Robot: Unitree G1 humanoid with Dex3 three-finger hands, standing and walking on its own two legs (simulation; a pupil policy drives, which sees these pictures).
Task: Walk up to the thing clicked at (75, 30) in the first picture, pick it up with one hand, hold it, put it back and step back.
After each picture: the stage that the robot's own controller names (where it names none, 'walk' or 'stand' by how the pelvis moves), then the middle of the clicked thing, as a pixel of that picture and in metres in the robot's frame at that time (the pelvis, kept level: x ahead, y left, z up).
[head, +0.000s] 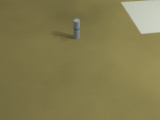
stand; (76, 29) +1.47 +0.04 -0.66
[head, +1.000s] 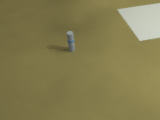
walk; (70, 41) +1.35 +0.18 -0.64
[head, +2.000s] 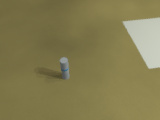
walk; (64, 69) +0.86 +0.19 -0.64
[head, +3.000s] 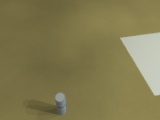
walk; (60, 104) +0.54 +0.13 -0.63
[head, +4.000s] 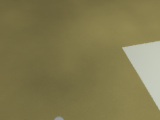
stand; out of the picture +0.38 +0.14 -0.64
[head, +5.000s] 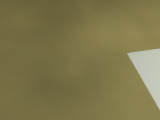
stand; out of the picture +0.37 +0.11 -0.66
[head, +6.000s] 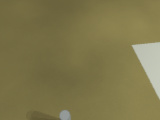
stand; out of the picture +0.39 +0.09 -0.65
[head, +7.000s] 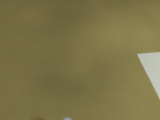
stand; out of the picture +0.38 +0.09 -0.65
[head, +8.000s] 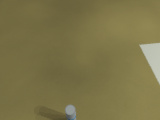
stand; (71, 116) +0.44 +0.09 -0.65
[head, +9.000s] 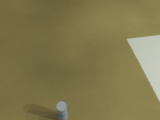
stand; (62, 112) +0.44 +0.12 -0.64
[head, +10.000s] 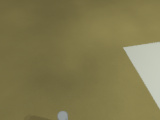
stand; out of the picture +0.43 +0.11 -0.66
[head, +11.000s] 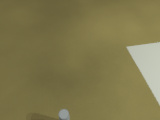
stand; out of the picture +0.44 +0.11 -0.66
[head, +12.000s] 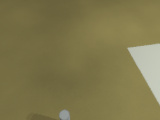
stand; out of the picture +0.44 +0.11 -0.66
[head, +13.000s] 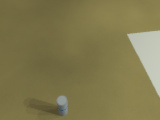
go down; (62, 106) +0.46 +0.10 -0.63
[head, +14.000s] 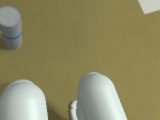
go down; (11, 32) +0.52 +0.18 -0.23
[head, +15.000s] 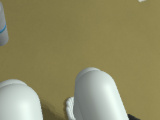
close in; out of the picture +0.51 +0.20 -0.19
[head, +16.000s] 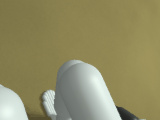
close in; out of the picture +0.51 +0.23 -0.17
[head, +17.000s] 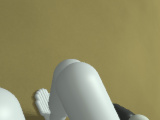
lift; out of the picture +0.49 +0.24 -0.18
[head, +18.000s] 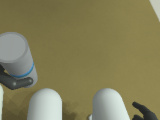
lift; (21, 66) +0.36 +0.19 -0.02
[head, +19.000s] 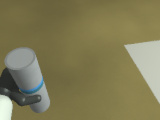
hold; (32, 85) +0.31 +0.16 +0.08
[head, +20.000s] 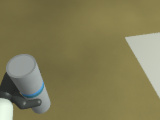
hold; (33, 88) +0.30 +0.16 +0.04
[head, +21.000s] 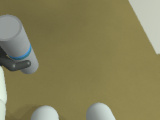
crouch; (20, 51) +0.43 +0.17 -0.01
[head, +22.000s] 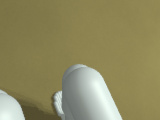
lower; out of the picture +0.52 +0.24 -0.11
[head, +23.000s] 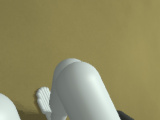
lower; out of the picture +0.49 +0.26 -0.17
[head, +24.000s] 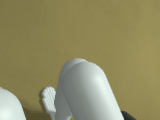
lower; out of the picture +0.48 +0.25 -0.17
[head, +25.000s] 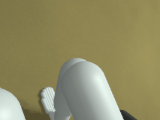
lower; out of the picture +0.48 +0.26 -0.17
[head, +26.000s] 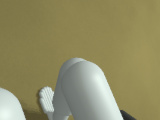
lower; out of the picture +0.48 +0.25 -0.18
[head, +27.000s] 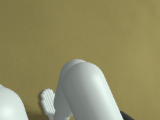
open; out of the picture +0.48 +0.22 -0.19
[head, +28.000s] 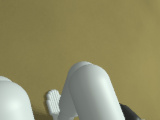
stand; out of the picture +0.48 +0.22 -0.19
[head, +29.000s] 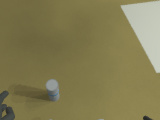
stand; (53, 91) +0.45 +0.12 -0.51
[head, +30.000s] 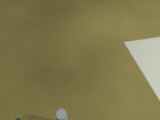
stand; out of the picture +0.43 +0.11 -0.60
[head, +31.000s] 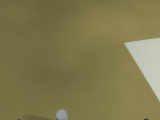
stand; out of the picture +0.43 +0.11 -0.60
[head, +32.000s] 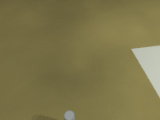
stand; out of the picture +0.45 +0.09 -0.65
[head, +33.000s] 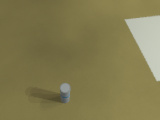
walk; (65, 93) +0.50 +0.06 -0.64
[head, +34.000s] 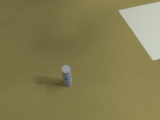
walk; (67, 76) +0.68 +0.13 -0.63
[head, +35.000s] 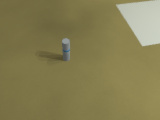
walk; (66, 50) +1.01 +0.13 -0.63
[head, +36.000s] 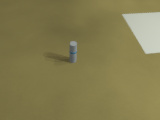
stand; (73, 52) +1.09 +0.06 -0.65
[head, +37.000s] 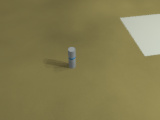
stand; (71, 58) +1.07 +0.08 -0.66
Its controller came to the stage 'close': yes
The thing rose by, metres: 0.70
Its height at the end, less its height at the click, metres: +0.00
